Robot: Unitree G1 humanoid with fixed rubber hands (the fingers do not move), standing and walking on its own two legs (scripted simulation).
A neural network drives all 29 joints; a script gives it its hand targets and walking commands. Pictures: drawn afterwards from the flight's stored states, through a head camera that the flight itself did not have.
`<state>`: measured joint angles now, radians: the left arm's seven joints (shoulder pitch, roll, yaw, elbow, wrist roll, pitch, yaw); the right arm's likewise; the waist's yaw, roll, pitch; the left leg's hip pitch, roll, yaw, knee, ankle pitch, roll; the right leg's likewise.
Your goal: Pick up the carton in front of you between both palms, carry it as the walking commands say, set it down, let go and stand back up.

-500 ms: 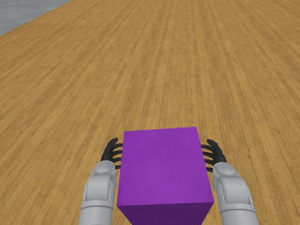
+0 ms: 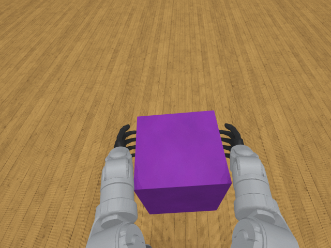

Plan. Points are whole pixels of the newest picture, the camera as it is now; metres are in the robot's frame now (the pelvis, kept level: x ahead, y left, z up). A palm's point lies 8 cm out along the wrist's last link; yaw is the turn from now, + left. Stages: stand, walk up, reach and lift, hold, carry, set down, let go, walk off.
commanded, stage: set down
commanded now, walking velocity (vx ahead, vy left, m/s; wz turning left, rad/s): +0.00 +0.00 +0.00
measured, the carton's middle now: (179, 166) +0.35 +0.01 -0.07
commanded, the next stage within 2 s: none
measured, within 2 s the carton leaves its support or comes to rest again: neither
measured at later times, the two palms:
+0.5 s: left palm (132, 175) +0.38 +0.17 -0.19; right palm (214, 165) +0.43 -0.12 -0.19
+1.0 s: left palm (136, 186) +0.39 +0.18 -0.34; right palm (204, 174) +0.46 -0.11 -0.35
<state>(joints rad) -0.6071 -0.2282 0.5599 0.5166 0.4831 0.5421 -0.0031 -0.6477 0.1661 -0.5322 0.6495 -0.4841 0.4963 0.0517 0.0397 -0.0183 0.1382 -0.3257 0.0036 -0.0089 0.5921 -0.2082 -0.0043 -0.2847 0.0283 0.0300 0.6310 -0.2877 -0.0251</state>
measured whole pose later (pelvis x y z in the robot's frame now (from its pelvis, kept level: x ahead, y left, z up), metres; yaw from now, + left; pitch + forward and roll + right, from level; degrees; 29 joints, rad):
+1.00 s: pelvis -0.04 -0.01 -0.25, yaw +0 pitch +48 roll +2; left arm -0.87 -0.16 0.60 0.48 0.20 0.27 0.10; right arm -1.08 -0.08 -0.27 0.82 -0.22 0.27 -0.03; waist 0.10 -0.03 -0.16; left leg -2.02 -0.02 -0.04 1.63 -0.45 -0.07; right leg -2.00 0.08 0.02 1.71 -0.53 -0.02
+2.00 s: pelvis -0.06 -0.02 -0.38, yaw +3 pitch +44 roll +6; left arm -1.26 0.00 0.61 0.84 0.06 0.19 0.09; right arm -1.51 -0.34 0.03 1.22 -0.06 0.21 -0.06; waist 0.19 0.02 0.16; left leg -2.33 -0.05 -0.03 2.05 -0.49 -0.11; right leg -2.33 0.08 0.02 2.17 -0.60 -0.04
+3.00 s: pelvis -0.06 -0.01 -0.38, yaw +3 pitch +39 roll +6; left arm -1.23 0.16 0.38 1.03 -0.17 0.01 0.13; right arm -1.55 -0.53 0.20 1.21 0.17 0.09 0.00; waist 0.17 0.04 0.32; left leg -2.28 -0.04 0.01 2.10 -0.50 -0.08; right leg -2.27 0.08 0.06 2.22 -0.62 -0.01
